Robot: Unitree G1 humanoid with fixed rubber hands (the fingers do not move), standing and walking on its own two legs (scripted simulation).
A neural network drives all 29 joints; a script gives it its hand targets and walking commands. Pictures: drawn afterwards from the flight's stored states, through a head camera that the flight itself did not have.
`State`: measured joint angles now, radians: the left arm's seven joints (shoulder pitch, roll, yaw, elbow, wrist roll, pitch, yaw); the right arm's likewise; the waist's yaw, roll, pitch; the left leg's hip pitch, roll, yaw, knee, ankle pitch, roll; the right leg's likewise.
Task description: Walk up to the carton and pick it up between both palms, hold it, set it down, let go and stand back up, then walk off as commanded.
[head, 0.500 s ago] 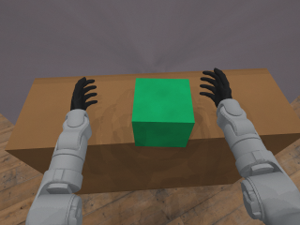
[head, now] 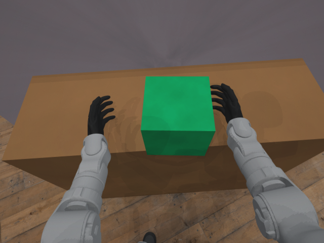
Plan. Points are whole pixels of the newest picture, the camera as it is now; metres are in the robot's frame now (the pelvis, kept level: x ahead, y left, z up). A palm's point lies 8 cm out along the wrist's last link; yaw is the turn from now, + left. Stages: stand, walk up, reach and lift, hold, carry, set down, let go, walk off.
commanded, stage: reach and lift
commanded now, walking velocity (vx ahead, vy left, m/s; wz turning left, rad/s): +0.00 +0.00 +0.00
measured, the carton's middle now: (176, 117) +0.43 +0.00 +0.00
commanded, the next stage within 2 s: none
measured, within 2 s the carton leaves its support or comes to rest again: leaves its support in 1.78 s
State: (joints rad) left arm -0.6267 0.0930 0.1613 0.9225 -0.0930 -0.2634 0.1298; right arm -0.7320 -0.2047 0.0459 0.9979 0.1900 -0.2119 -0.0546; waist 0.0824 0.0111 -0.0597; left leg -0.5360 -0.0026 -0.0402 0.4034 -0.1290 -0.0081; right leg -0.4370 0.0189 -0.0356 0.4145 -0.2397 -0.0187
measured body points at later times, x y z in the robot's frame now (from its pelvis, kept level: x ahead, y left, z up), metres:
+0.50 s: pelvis -0.01 +0.01 +0.00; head +0.08 +0.00 +0.44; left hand +0.38 +0.16 +0.02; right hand +0.42 -0.10 +0.03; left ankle +0.03 +0.12 -0.74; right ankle -0.04 -0.10 -0.74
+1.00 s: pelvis -0.01 +0.01 +0.00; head +0.07 +0.01 +0.44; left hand +0.38 +0.16 +0.02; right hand +0.41 -0.09 +0.03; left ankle +0.03 +0.12 -0.74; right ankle -0.04 -0.10 -0.74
